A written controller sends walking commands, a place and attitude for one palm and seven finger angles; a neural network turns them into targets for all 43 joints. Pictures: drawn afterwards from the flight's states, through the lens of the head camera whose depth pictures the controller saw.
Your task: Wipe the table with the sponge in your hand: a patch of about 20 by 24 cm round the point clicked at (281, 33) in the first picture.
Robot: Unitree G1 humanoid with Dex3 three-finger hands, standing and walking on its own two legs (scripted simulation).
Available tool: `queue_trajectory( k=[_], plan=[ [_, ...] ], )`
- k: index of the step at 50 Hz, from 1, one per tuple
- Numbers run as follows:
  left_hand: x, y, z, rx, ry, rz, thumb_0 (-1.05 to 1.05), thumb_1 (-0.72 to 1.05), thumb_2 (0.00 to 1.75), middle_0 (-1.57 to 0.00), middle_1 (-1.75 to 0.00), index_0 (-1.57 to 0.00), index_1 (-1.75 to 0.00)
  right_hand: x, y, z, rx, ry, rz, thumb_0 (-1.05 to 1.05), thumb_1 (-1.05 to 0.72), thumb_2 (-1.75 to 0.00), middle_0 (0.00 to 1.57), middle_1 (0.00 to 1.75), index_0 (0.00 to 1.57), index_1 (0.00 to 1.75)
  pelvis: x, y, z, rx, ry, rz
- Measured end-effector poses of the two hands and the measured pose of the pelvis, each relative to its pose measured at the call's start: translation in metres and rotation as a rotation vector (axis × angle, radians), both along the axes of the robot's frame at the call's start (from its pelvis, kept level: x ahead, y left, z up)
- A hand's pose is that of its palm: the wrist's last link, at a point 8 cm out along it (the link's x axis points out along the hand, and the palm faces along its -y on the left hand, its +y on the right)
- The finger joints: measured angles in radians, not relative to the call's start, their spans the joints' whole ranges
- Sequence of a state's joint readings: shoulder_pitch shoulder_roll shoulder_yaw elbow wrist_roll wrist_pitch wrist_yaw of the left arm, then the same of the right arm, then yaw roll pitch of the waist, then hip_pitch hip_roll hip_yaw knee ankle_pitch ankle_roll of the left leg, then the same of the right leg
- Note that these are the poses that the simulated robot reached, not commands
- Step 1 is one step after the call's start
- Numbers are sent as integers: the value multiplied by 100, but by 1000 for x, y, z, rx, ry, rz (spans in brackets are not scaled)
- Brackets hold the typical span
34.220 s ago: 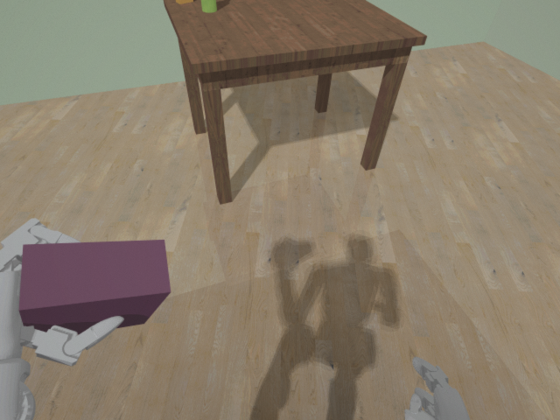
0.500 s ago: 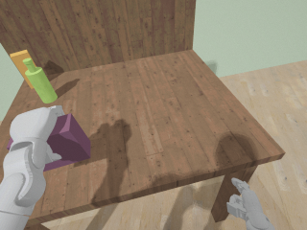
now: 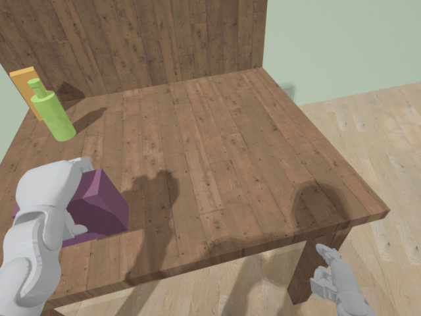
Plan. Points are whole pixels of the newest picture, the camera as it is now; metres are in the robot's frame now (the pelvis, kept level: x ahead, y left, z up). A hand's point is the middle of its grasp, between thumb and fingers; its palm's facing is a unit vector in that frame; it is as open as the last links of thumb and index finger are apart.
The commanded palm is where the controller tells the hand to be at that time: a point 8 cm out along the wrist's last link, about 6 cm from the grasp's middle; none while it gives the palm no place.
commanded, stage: bring the sponge back beside the body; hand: left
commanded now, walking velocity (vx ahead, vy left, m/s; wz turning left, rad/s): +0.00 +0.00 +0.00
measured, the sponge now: (84, 216) +0.24 +0.29 +0.08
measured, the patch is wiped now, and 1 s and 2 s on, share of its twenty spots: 1.00 1.00 1.00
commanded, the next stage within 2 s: step back with the hand held close in 1.20 s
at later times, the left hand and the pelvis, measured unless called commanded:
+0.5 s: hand (63, 222) +0.20 +0.29 +0.12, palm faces +0.09 -0.11 -0.99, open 10.1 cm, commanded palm +0.17 +0.28 +0.20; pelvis +0.00 +0.00 +0.00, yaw +0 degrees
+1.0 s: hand (63, 238) +0.18 +0.28 +0.11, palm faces +0.09 -0.12 -0.99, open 10.1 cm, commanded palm +0.15 +0.27 +0.19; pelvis -0.01 -0.01 +0.00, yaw +0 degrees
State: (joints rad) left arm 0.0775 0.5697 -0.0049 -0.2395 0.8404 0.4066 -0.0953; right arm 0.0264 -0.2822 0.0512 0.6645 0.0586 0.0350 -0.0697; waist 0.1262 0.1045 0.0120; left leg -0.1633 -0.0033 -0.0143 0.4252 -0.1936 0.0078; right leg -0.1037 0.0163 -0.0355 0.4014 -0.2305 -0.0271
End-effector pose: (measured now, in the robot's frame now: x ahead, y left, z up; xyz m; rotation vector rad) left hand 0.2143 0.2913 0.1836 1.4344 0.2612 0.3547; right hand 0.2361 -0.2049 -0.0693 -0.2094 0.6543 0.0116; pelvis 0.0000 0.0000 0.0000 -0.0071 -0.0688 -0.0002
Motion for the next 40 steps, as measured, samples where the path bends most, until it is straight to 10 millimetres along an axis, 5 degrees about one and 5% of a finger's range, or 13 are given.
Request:
queue_trajectory(
  k=[40],
  plan=[
    [-54,-15,-18,-26,10,5,-1,-49,103,-71,-133,-74,-133,-4,3,4,20,-30,21,1,-90,-90,20,30,18,29,-7,-5,-2,-3,-25,-4]
  ],
)
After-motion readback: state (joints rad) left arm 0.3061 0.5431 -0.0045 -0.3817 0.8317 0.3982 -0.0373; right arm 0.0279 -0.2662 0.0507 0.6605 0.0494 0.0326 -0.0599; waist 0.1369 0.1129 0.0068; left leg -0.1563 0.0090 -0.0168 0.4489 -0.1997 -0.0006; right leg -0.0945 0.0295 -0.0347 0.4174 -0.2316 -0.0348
